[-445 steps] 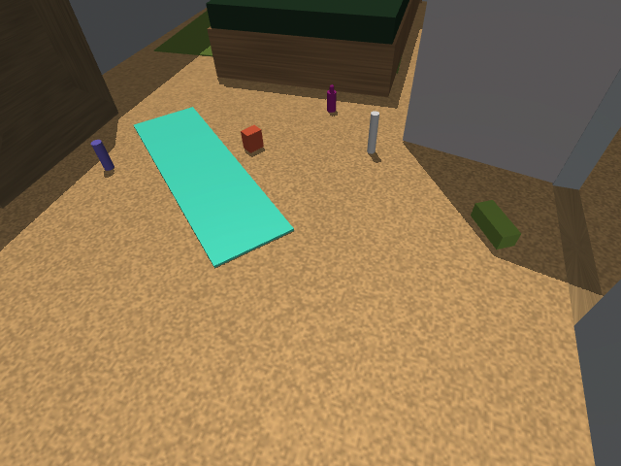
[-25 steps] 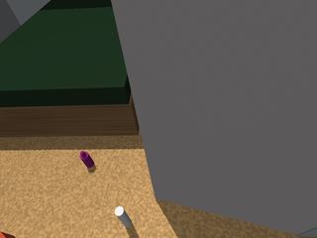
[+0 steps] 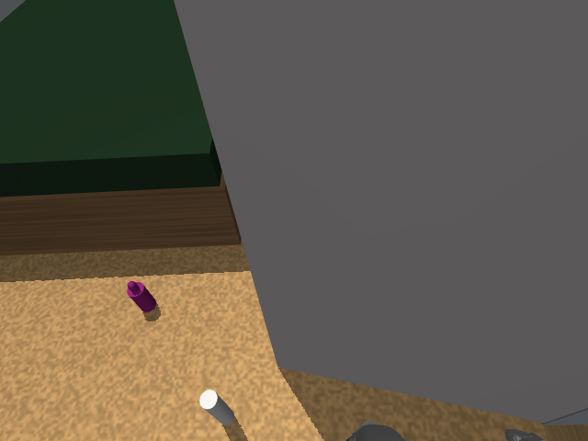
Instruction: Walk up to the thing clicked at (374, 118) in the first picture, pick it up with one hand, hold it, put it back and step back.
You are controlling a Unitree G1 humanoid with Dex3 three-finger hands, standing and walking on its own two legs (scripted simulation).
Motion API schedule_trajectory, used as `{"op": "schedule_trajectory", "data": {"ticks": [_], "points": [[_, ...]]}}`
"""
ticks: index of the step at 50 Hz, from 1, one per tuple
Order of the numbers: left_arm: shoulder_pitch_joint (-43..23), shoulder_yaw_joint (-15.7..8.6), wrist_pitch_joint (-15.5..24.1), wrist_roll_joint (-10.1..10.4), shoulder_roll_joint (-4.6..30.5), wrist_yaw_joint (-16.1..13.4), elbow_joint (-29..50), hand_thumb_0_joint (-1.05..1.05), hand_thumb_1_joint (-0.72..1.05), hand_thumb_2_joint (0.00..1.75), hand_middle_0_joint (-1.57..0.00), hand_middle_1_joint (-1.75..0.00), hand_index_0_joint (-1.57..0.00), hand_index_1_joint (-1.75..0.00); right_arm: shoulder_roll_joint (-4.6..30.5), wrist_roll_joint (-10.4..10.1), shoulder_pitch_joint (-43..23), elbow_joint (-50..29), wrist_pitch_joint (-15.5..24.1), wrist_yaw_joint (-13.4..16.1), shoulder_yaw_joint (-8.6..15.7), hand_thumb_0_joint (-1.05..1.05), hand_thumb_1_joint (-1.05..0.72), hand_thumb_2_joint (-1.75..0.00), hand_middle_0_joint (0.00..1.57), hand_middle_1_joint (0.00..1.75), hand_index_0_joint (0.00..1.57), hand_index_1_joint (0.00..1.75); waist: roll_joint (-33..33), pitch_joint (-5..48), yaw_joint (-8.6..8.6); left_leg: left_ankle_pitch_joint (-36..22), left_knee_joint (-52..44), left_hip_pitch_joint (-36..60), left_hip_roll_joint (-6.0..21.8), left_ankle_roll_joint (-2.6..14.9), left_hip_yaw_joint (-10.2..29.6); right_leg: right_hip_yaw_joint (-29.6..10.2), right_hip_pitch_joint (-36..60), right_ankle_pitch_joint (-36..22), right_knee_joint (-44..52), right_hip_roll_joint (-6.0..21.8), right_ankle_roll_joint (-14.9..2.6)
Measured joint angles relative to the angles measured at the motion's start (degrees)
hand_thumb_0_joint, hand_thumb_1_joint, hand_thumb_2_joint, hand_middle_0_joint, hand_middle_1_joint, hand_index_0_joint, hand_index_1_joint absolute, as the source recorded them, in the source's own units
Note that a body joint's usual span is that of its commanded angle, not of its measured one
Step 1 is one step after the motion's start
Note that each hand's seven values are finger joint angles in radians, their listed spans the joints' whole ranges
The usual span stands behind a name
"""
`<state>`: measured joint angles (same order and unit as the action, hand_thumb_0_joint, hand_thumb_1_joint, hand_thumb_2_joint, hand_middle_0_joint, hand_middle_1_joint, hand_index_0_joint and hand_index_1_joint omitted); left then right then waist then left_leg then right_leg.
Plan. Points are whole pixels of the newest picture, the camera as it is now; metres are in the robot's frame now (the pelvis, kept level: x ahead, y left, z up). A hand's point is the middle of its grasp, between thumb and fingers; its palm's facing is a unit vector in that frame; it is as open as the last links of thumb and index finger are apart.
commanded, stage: walk up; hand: left
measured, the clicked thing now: (218, 408) +0.29 +0.27 -0.63
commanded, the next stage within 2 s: none
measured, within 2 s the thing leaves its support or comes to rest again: neither
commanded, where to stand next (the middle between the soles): -0.01 +0.00 m, yaw +0 degrees
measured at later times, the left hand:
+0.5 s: hand out of the picture +0.01 +0.28 -0.14, palm faces +0.09 -0.94 -0.34, open 7.4 cm
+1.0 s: hand out of the picture +0.05 +0.31 -0.13, palm faces +0.03 -0.91 -0.42, open 7.4 cm
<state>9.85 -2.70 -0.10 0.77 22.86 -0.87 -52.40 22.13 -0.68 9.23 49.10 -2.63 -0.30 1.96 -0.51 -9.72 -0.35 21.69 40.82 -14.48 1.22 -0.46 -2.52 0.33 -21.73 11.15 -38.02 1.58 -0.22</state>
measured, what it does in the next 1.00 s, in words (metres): steps on the spot: left foot, then right foot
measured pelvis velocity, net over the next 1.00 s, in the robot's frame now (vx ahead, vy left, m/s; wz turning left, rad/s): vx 0.02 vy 0.02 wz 0.04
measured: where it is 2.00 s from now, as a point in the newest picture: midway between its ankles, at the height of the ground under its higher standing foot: outside the picture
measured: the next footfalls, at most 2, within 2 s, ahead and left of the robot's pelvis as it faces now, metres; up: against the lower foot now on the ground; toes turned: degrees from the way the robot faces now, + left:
left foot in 0.32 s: -0.06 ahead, +0.13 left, +0.00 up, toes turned +4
right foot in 0.64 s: +0.04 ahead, -0.12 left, +0.00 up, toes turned +1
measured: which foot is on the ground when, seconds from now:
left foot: down 0.00-0.02, up 0.04-0.30, down 0.32-0.68, up 0.70-0.98, down 1.00-1.00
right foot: down 0.00-0.36, up 0.38-0.62, down 0.64-1.00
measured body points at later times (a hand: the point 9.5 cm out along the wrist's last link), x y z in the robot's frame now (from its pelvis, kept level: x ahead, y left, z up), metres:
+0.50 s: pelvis -0.04 +0.01 +0.02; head -0.05 +0.03 +0.47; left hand +0.00 +0.33 -0.11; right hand -0.02 -0.32 -0.09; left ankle -0.10 +0.12 -0.71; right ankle +0.03 -0.14 -0.68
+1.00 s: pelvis +0.02 +0.02 +0.00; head +0.06 +0.02 +0.45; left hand +0.05 +0.35 -0.10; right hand +0.15 -0.28 -0.12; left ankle +0.13 +0.14 -0.71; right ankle +0.00 -0.12 -0.71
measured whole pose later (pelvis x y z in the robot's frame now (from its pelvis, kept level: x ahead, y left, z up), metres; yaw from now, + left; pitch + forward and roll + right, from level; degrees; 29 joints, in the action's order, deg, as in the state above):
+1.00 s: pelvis +0.02 +0.02 +0.00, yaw +2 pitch -3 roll -1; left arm 15.5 -1.4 -0.4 0.3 22.7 -0.7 -49.9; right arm 22.5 -0.6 8.6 49.8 0.0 -0.5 2.2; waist -2.7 -9.3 1.9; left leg 7.5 37.0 -23.8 0.7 0.1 0.1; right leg 0.4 -11.7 23.2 -38.6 2.3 1.6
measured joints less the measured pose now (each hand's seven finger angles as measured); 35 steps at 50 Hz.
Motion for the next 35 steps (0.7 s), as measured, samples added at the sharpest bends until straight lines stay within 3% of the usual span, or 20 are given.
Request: {"op": "schedule_trajectory", "data": {"ticks": [2,4,6,9,13,15,17,18,20,22,25,31,33,34,35], "points": [[-1.9,0.1,-0.2,-0.7,-1.3,-0.1,0.5,0.0,0.9,0.9,-0.2,-0.3,-0.2,-0.3,0.7,-0.8,-2.2,0.1,-1.0,0.5,0.4,0.01,-0.91,-0.9,0.2,0.3,0.21,0.3,-2.6,-2.0,-0.48,3.3,6.7,-3.7,-0.3,0.63,3.2,1.3,-1.3,0.7,-1.7,-0.7,-0.6],[-3.6,0.6,-0.2,-1.2,-2.0,0.0,2.0,0.0,0.9,0.9,-0.2,-0.3,-0.2,-0.3,0.9,-0.9,-3.6,-0.3,-1.7,1.1,0.7,0.01,-0.91,-0.9,0.2,0.3,0.21,0.3,-2.7,-3.8,0.18,9.8,17.4,-8.0,-3.9,1.04,6.0,0.7,-2.8,0.3,-2.2,0.2,-1.05],[-4.7,0.8,-0.4,-1.6,-2.8,0.0,3.3,0.0,0.9,0.9,-0.21,-0.3,-0.2,-0.3,1.2,-1.0,-4.2,-0.6,-1.9,1.2,0.9,0.0,-0.91,-0.9,0.2,0.3,0.21,0.3,-2.7,-4.6,0.82,10.3,26.3,-11.1,-6.3,0.99,7.7,-0.1,-3.9,-1.2,-1.0,0.9,-1.18],[-5.9,0.7,-1.0,-2.2,-3.7,-0.2,4.1,0.0,0.9,0.9,-0.21,-0.3,-0.2,-0.3,2.0,-1.0,-2.5,0.0,-1.4,0.9,1.1,0.0,-0.91,-0.9,0.2,0.3,0.21,0.3,-3.3,-3.6,1.09,7.1,31.1,-12.0,-6.8,-0.07,9.3,0.3,-5.3,-3.1,1.0,1.5,-1.39],[-5.7,0.2,-1.3,-3.5,-4.2,0.2,4.5,0.0,0.9,0.9,-0.21,-0.3,-0.2,-0.3,2.3,0.0,2.0,3.4,-0.5,0.4,0.3,0.0,-0.91,-0.9,0.2,0.3,0.21,0.3,-3.1,0.3,1.14,9.0,17.3,-5.4,-3.6,-1.35,6.7,2.0,-6.1,-3.4,1.4,2.0,-1.7],[-5.1,-0.1,-1.7,-3.6,-3.6,0.7,4.6,0.0,0.89,0.9,-0.21,-0.3,-0.2,-0.3,1.9,0.6,4.5,5.1,0.1,0.0,0.0,0.0,-0.91,-0.9,0.2,0.3,0.21,0.3,-1.9,2.4,0.85,10.2,6.0,-0.7,-2.6,-0.8,4.3,2.9,-6.2,-3.0,0.6,2.7,-1.47],[-4.4,-0.7,-2.1,-3.2,-2.2,1.1,4.1,0.0,0.89,0.9,-0.21,-0.3,-0.2,-0.3,0.9,1.5,6.0,7.0,0.8,-0.1,0.1,0.0,-0.91,-0.9,0.2,0.3,0.21,0.3,1.4,3.1,1.12,3.9,-2.3,3.5,-3.5,0.44,2.0,1.9,-6.2,-1.2,-1.4,3.9,-0.81],[-3.4,-1.0,-2.5,-2.9,-1.6,1.0,3.4,0.0,0.9,0.9,-0.21,-0.3,-0.2,-0.3,0.2,2.2,6.6,7.7,1.0,-0.2,0.1,0.0,-0.91,-0.9,0.2,0.3,0.21,0.3,3.3,3.6,1.53,2.7,-3.5,4.9,-4.2,0.85,0.9,0.3,-6.2,3.2,-3.2,4.0,-0.59],[-0.7,-1.3,-3.0,-2.3,-1.5,1.1,0.6,0.0,0.9,0.9,-0.21,-0.3,-0.2,-0.3,0.3,2.9,8.6,8.2,1.1,-0.4,0.0,0.01,-0.91,-0.9,0.2,0.3,0.21,0.3,2.9,6.7,0.05,3.0,-4.2,5.2,-3.0,2.0,1.6,-1.3,-6.6,10.9,-7.1,1.4,0.07],[0.5,-1.4,-3.1,-1.9,-1.0,1.7,-1.8,0.0,0.9,0.9,-0.2,-0.3,-0.2,-0.3,0.1,3.2,9.9,8.9,1.6,-0.2,-0.1,0.01,-0.91,-0.9,0.2,0.3,0.21,0.3,2.0,8.1,-1.8,1.6,-6.1,5.7,-1.4,2.64,3.6,-2.2,-5.7,11.4,-10.4,-0.8,0.2],[2.5,-1.7,-1.9,-1.5,0.3,2.2,-3.0,0.0,0.9,0.9,-0.2,-0.3,-0.2,-0.3,-0.4,3.6,9.7,9.1,2.6,-0.3,-0.2,0.01,-0.91,-0.9,0.2,0.3,0.21,0.3,3.1,7.9,-0.75,-0.8,-9.9,6.7,-0.5,1.19,3.0,-4.4,-4.3,9.6,-11.4,-1.7,-0.12],[6.6,-1.1,-0.1,-1.7,0.7,3.2,-5.0,0.01,0.9,0.9,-0.2,-0.3,-0.2,-0.3,1.5,3.6,7.8,4.7,3.5,-1.8,1.5,0.01,-0.9,-0.9,0.2,0.3,0.21,0.3,2.0,6.4,-0.62,0.9,-9.6,6.9,0.6,1.41,0.7,-0.2,3.4,13.6,-0.1,-0.8,0.27],[6.6,-0.9,1.1,-2.0,-0.3,3.0,-5.0,0.01,0.9,0.9,-0.2,-0.3,-0.2,-0.3,3.0,3.1,7.4,3.6,3.1,-1.9,2.1,0.01,-0.9,-0.9,0.2,0.3,0.21,0.3,-1.0,4.8,-0.78,3.1,-5.5,6.2,2.3,1.38,1.5,1.4,6.6,4.8,5.4,-2.3,-0.33],[6.4,-0.7,1.9,-2.2,-0.9,2.7,-4.5,0.01,0.9,0.9,-0.2,-0.3,-0.2,-0.3,3.5,2.6,7.4,3.4,2.7,-1.7,2.3,0.01,-0.9,-0.9,0.2,0.3,0.21,0.3,-3.0,3.9,-0.92,3.4,-1.1,4.7,3.4,2.21,2.9,2.7,7.9,3.6,6.2,-3.2,-0.5],[6.6,-0.7,2.8,-2.3,-1.2,2.4,-3.7,0.01,0.9,0.9,-0.2,-0.3,-0.2,-0.3,3.5,2.1,7.4,3.4,2.2,-1.6,2.2,0.01,-0.91,-0.9,0.2,0.3,0.21,0.3,-3.6,3.7,-0.38,4.3,4.1,2.6,2.8,2.68,4.3,3.0,8.6,4.2,6.1,-3.4,-0.64]]}}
